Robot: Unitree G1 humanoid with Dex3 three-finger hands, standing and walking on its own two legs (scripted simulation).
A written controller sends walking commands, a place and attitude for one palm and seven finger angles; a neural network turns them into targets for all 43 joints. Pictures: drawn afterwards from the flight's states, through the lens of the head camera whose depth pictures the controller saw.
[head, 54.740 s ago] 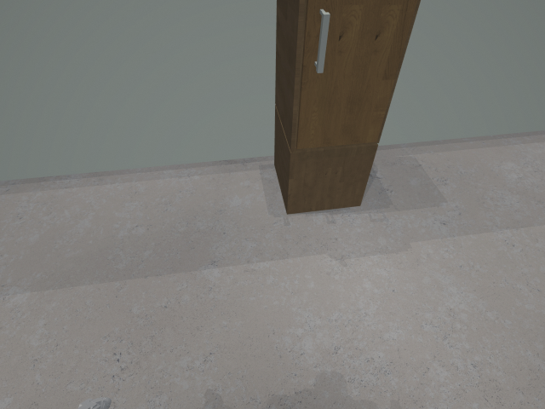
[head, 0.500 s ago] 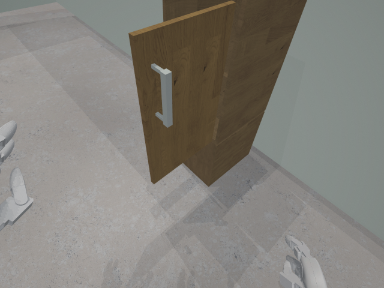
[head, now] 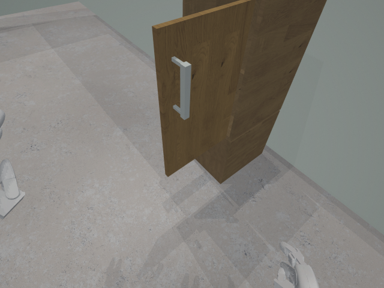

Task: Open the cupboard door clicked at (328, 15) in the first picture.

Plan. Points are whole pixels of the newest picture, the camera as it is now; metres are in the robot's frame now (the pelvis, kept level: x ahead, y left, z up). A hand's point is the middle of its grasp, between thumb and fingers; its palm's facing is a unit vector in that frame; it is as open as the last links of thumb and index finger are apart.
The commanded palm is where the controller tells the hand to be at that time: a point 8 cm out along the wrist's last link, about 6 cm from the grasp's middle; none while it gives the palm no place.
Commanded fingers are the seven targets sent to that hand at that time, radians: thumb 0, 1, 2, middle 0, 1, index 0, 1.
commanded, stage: let the arm hang, fingers relaxed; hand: left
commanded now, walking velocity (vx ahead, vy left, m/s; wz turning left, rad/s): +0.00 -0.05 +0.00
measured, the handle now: (180, 89) +0.59 +0.07 +0.09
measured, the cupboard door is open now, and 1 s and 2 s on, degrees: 92 92 92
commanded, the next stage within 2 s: look to check the result in 1.20 s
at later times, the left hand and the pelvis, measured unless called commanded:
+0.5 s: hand out of the picture +0.00 +0.17 -0.16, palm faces +0.14 -0.96 -0.24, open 6.9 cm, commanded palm none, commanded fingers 0.00 0.90 0.90 -0.20 -0.30 -0.20 -0.30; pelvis -0.01 -0.02 +0.00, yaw +6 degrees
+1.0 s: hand out of the picture -0.01 +0.19 -0.15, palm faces +0.11 -0.96 -0.24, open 7.4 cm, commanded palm none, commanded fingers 0.00 0.90 0.90 -0.20 -0.30 -0.20 -0.30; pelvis -0.04 -0.01 +0.02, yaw +5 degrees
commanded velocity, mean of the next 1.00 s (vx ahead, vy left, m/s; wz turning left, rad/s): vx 0.00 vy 0.00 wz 0.00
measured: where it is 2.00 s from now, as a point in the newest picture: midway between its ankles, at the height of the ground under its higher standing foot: outside the picture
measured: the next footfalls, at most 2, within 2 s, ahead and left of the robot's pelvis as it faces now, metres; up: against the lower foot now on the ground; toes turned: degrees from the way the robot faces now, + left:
left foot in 0.56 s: -0.02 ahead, +0.10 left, +0.00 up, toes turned +6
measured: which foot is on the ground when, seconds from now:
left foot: down 0.00-0.36, up 0.38-0.54, down 0.56-1.00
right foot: down 0.00-1.00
